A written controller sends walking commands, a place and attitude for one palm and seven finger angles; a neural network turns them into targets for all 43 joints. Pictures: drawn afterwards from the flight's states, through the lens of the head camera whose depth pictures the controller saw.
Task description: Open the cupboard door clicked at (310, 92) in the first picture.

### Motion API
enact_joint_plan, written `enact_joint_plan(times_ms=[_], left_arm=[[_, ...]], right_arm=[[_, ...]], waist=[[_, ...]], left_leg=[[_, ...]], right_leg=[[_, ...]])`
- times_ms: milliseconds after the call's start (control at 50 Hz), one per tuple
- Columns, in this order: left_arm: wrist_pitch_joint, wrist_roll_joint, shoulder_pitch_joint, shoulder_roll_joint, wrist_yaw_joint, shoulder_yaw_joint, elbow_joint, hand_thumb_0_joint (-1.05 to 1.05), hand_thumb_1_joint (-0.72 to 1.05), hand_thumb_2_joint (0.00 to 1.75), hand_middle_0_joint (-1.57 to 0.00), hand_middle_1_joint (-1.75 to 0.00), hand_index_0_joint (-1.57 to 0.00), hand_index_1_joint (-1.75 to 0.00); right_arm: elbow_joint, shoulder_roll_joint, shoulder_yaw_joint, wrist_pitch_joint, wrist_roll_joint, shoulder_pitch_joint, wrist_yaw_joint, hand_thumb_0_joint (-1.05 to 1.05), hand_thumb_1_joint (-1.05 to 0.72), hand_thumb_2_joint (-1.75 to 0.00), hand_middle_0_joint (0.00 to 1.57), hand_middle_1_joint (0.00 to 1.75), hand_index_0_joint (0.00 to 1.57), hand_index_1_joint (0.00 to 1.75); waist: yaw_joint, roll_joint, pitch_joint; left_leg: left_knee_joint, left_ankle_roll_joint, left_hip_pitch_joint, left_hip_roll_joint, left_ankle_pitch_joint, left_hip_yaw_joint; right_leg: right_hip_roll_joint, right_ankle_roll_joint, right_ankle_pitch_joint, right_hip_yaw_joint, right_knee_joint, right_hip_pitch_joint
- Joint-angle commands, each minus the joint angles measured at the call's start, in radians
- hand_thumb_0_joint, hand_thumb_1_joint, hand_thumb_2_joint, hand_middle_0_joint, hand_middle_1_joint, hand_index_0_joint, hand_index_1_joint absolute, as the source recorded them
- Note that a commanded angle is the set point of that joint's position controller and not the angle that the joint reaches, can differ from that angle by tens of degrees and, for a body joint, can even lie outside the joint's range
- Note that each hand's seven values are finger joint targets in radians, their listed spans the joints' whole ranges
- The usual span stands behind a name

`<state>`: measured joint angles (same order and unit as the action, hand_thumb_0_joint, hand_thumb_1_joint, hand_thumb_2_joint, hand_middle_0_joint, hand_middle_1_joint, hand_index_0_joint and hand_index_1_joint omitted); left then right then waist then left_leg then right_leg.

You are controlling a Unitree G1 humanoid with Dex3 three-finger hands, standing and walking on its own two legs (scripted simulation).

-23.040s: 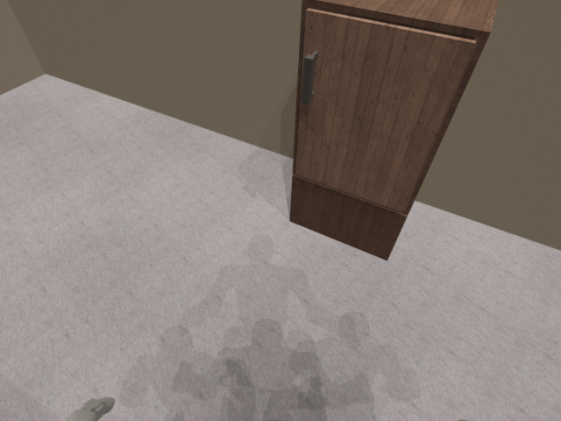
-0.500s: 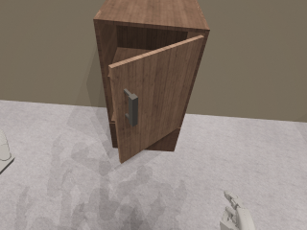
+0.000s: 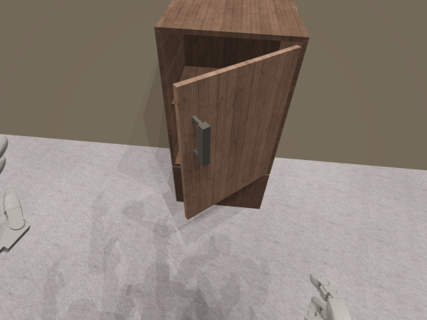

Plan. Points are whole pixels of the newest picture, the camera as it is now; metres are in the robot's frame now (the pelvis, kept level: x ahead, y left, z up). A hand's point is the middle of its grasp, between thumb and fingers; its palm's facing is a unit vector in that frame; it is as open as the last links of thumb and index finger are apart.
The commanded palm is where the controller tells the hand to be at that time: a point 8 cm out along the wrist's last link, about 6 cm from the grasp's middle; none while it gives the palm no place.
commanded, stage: stop stepping back and stand still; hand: left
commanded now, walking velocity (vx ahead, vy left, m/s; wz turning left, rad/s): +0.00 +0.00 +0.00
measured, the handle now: (199, 141) +0.57 +0.07 -0.01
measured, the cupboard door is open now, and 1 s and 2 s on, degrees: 41 41 41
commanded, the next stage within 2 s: let the arm hang, fingers relaxed in 0.12 s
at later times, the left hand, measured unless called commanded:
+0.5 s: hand out of the picture +0.05 +0.18 -0.15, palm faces -0.01 -0.98 -0.19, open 7.4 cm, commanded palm none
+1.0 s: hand out of the picture -0.04 +0.20 -0.16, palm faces +0.10 -0.96 -0.25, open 7.4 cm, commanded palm none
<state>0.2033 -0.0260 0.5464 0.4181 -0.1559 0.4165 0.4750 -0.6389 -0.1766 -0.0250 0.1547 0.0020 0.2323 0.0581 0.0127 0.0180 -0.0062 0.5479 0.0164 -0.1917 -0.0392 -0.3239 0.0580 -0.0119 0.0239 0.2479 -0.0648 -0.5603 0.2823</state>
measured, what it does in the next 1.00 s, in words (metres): stands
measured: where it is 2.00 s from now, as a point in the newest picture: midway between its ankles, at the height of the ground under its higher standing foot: outside the picture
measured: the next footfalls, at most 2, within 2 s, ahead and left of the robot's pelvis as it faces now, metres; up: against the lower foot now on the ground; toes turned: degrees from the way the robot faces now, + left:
none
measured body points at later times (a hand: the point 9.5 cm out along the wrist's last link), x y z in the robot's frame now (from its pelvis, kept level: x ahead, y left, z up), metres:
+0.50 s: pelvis -0.03 +0.01 +0.00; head -0.01 +0.00 +0.44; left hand +0.05 +0.23 -0.14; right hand +0.07 -0.25 -0.14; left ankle -0.02 +0.13 -0.73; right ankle +0.03 -0.10 -0.73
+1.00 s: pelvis -0.04 +0.01 +0.01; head -0.02 +0.00 +0.46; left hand -0.04 +0.25 -0.14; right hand -0.06 -0.20 -0.16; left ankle -0.02 +0.13 -0.73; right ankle +0.03 -0.10 -0.73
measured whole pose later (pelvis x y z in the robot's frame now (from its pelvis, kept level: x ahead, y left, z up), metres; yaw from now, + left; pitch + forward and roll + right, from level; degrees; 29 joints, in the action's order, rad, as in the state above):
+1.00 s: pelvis -0.04 +0.01 +0.01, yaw +3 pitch -1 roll +0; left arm -0.02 0.01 0.25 0.18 -0.02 0.03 -1.12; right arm -1.11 -0.13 0.00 -0.02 0.03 0.35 0.01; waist 0.00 -0.02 -0.05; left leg 0.46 0.00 -0.23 0.00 -0.21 0.02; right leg -0.04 0.01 0.15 -0.08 -0.46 0.29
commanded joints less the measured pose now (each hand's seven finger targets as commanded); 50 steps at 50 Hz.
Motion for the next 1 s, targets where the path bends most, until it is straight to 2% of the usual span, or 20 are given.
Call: enact_joint_plan(times_ms=[0, 40, 80, 120, 180, 200, 220, 240, 260, 300, 340, 380, 420, 460, 480, 560, 700, 820, 880, 980], left_arm=[[0.057, -0.013, -0.017, 0.152, -0.020, 0.128, 0.140, 0.00, 0.90, 0.90, -0.20, -0.30, -0.20, -0.30], [0.054, -0.014, -0.023, 0.160, -0.020, 0.134, 0.125, 0.00, 0.90, 0.90, -0.20, -0.30, -0.20, -0.30], [0.053, -0.012, -0.035, 0.153, -0.018, 0.123, 0.125, 0.00, 0.90, 0.90, -0.20, -0.30, -0.20, -0.30], [0.051, -0.010, -0.052, 0.152, -0.017, 0.117, 0.138, 0.00, 0.90, 0.90, -0.20, -0.30, -0.20, -0.30], [0.052, -0.006, -0.073, 0.149, -0.017, 0.106, 0.186, 0.00, 0.90, 0.90, -0.20, -0.30, -0.20, -0.30], [-0.099, 0.076, -0.141, -0.027, 0.129, -0.316, -0.611, 0.00, 0.90, 0.90, -0.20, -0.30, -0.20, -0.30], [-0.173, 0.063, -0.122, -0.051, 0.150, -0.283, -0.641, 0.00, 0.90, 0.90, -0.20, -0.30, -0.20, -0.30], [-0.193, 0.064, -0.120, -0.072, 0.154, -0.295, -0.634, 0.00, 0.90, 0.90, -0.20, -0.30, -0.20, -0.30], [-0.199, 0.062, -0.151, -0.090, 0.153, -0.304, -0.660, 0.00, 0.90, 0.90, -0.20, -0.30, -0.20, -0.30], [-0.193, 0.066, -0.202, -0.057, 0.155, -0.306, -0.762, 0.00, 0.90, 0.90, -0.20, -0.30, -0.20, -0.30], [-0.187, 0.073, -0.237, -0.011, 0.152, -0.311, -0.881, 0.00, 0.90, 0.90, -0.20, -0.30, -0.20, -0.30], [-0.194, 0.067, -0.289, 0.009, 0.151, -0.327, -1.000, 0.00, 0.90, 0.90, -0.20, -0.30, -0.20, -0.30], [-0.205, 0.057, -0.342, -0.005, 0.147, -0.351, -1.096, 0.00, 0.90, 0.90, -0.20, -0.30, -0.20, -0.30], [-0.210, 0.053, -0.355, -0.026, 0.144, -0.366, -1.181, 0.00, 0.90, 0.90, -0.20, -0.30, -0.20, -0.30], [-0.211, 0.049, -0.338, -0.042, 0.142, -0.371, -1.224, 0.00, 0.90, 0.90, -0.20, -0.30, -0.20, -0.30], [-0.208, 0.048, -0.292, -0.072, 0.136, -0.364, -1.354, 0.00, 0.90, 0.90, -0.20, -0.30, -0.20, -0.30], [-0.206, 0.044, -0.307, -0.078, 0.136, -0.366, -1.472, 0.00, 0.90, 0.90, -0.20, -0.30, -0.20, -0.30], [-0.211, 0.042, -0.291, -0.101, 0.131, -0.365, -1.524, 0.00, 0.90, 0.90, -0.20, -0.30, -0.20, -0.30], [-0.212, 0.041, -0.278, -0.116, 0.129, -0.364, -1.540, 0.00, 0.90, 0.90, -0.20, -0.30, -0.20, -0.30], [-0.209, 0.041, -0.260, -0.134, 0.127, -0.365, -1.558, 0.00, 0.90, 0.90, -0.20, -0.30, -0.20, -0.30]], right_arm=[[0.143, -0.151, 0.059, 0.036, -0.003, -0.083, 0.007, 0.00, -0.90, -0.90, 0.20, 0.30, 0.20, 0.30], [0.138, -0.147, 0.061, 0.028, 0.001, -0.080, 0.009, 0.00, -0.90, -0.90, 0.20, 0.30, 0.20, 0.30], [0.137, -0.140, 0.056, 0.023, 0.002, -0.078, 0.010, 0.00, -0.90, -0.90, 0.20, 0.30, 0.20, 0.30], [0.139, -0.144, 0.059, 0.022, 0.001, -0.087, 0.013, 0.00, -0.90, -0.90, 0.20, 0.30, 0.20, 0.30], [0.148, -0.151, 0.059, 0.030, 0.000, -0.095, 0.020, 0.00, -0.90, -0.90, 0.20, 0.30, 0.20, 0.30], [-0.105, -0.349, 0.120, 0.045, 0.003, -0.154, -0.070, 0.00, -0.90, -0.90, 0.20, 0.30, 0.20, 0.30], [-0.090, -0.284, 0.112, -0.024, 0.003, -0.093, -0.070, 0.00, -0.90, -0.90, 0.20, 0.30, 0.20, 0.30], [-0.073, -0.265, 0.109, -0.037, 0.006, -0.080, -0.063, 0.00, -0.90, -0.90, 0.20, 0.30, 0.20, 0.30], [-0.078, -0.256, 0.100, -0.047, 0.015, -0.075, -0.060, 0.00, -0.90, -0.90, 0.20, 0.30, 0.20, 0.30], [-0.076, -0.257, 0.083, -0.070, 0.024, -0.085, -0.057, 0.00, -0.90, -0.90, 0.20, 0.30, 0.20, 0.30], [-0.091, -0.251, 0.082, -0.091, 0.021, -0.083, -0.057, 0.00, -0.90, -0.90, 0.20, 0.30, 0.20, 0.30], [-0.134, -0.215, 0.071, -0.118, 0.018, -0.048, -0.056, 0.00, -0.90, -0.90, 0.20, 0.30, 0.20, 0.30], [-0.179, -0.182, 0.058, -0.142, 0.024, -0.026, -0.055, 0.00, -0.90, -0.90, 0.20, 0.30, 0.20, 0.30], [-0.215, -0.167, 0.047, -0.150, 0.027, -0.041, -0.059, 0.00, -0.90, -0.90, 0.20, 0.30, 0.20, 0.30], [-0.230, -0.159, 0.042, -0.151, 0.029, -0.044, -0.056, 0.00, -0.90, -0.90, 0.20, 0.30, 0.20, 0.30], [-0.281, -0.140, 0.047, -0.162, 0.031, -0.014, -0.048, 0.00, -0.90, -0.90, 0.20, 0.30, 0.20, 0.30], [-0.372, -0.116, 0.054, -0.172, 0.028, 0.112, -0.044, 0.00, -0.90, -0.90, 0.20, 0.30, 0.20, 0.30], [-0.422, -0.083, 0.052, -0.173, 0.029, 0.171, -0.039, 0.00, -0.90, -0.90, 0.20, 0.30, 0.20, 0.30], [-0.434, -0.072, 0.048, -0.167, 0.030, 0.171, -0.036, 0.00, -0.90, -0.90, 0.20, 0.30, 0.20, 0.30], [-0.441, -0.058, 0.047, -0.158, 0.027, 0.167, -0.033, 0.00, -0.90, -0.90, 0.20, 0.30, 0.20, 0.30]], waist=[[-0.003, -0.021, 0.035], [0.000, -0.004, 0.027], [0.002, 0.019, 0.039], [-0.001, 0.009, 0.049], [-0.009, -0.094, 0.073], [0.030, -0.142, -0.032], [-0.003, -0.132, 0.030], [-0.003, -0.124, 0.033], [-0.001, -0.116, 0.066], [-0.013, 0.003, 0.082], [-0.020, 0.177, 0.130], [0.002, 0.244, 0.139], [0.017, 0.135, 0.095], [0.009, -0.058, 0.043], [-0.001, -0.112, 0.033], [-0.016, -0.184, -0.002], [-0.002, 0.014, -0.056], [-0.001, 0.035, -0.079], [-0.010, -0.028, -0.080], [-0.019, -0.034, -0.076]], left_leg=[[-0.096, -0.033, -0.165, -0.017, 0.048, -0.044], [-0.061, -0.029, -0.122, 0.008, 0.011, -0.030], [-0.082, -0.031, -0.097, 0.007, 0.018, -0.041], [-0.121, -0.033, -0.084, -0.003, 0.057, -0.053], [-0.218, -0.037, -0.093, -0.043, 0.152, -0.087], [-0.083, -0.058, -0.226, -0.066, 0.344, -0.155], [-0.104, -0.056, -0.169, -0.088, 0.443, -0.123], [-0.105, -0.058, -0.139, -0.100, 0.536, -0.117], [-0.120, -0.087, -0.175, -0.129, 0.465, -0.174], [-0.121, -0.114, -0.175, -0.133, 0.462, -0.215], [-0.052, -0.077, -0.141, -0.065, 0.355, -0.150], [0.006, -0.051, -0.072, 0.020, 0.158, -0.086], [-0.011, -0.044, -0.016, 0.026, 0.097, -0.071], [-0.092, -0.048, -0.042, -0.005, 0.115, -0.111], [-0.137, -0.050, -0.080, -0.024, 0.089, -0.131], [-0.191, -0.043, -0.148, -0.026, -0.046, -0.132], [-0.180, -0.049, -0.114, -0.015, -0.057, -0.116], [-0.191, -0.056, -0.120, -0.020, -0.065, -0.120], [-0.235, -0.057, -0.159, -0.037, -0.085, -0.142], [-0.263, -0.058, -0.173, -0.048, -0.064, -0.155]], right_leg=[[-0.068, 0.001, -0.093, 0.163, 0.154, -0.131], [-0.097, 0.016, 0.020, 0.209, 0.231, -0.057], [-0.094, 0.009, 0.058, 0.190, 0.242, -0.051], [-0.072, -0.006, 0.027, 0.157, 0.229, -0.070], [-0.020, -0.030, -0.132, 0.077, 0.130, -0.155], [-0.075, -0.010, -0.240, 0.030, -0.042, -0.018], [-0.063, 0.002, -0.183, 0.059, -0.036, -0.009], [-0.043, 0.000, -0.137, 0.045, -0.058, -0.001], [-0.035, 0.000, -0.033, 0.038, -0.093, -0.006], [-0.034, 0.003, -0.049, 0.056, -0.079, -0.055], [-0.091, 0.027, -0.215, 0.103, 0.016, -0.113], [-0.183, 0.067, -0.187, 0.176, 0.116, -0.059], [-0.186, 0.069, -0.016, 0.181, 0.174, 0.024], [-0.133, 0.036, 0.075, 0.146, 0.163, 0.030], [-0.110, 0.022, 0.083, 0.133, 0.157, -0.007], [-0.099, 0.018, 0.097, 0.115, 0.203, -0.077], [-0.114, 0.023, 0.218, 0.117, 0.279, -0.014], [-0.109, 0.019, 0.239, 0.103, 0.272, 0.011], [-0.093, 0.012, 0.181, 0.086, 0.235, -0.026], [-0.089, 0.007, 0.092, 0.070, 0.203, -0.072]])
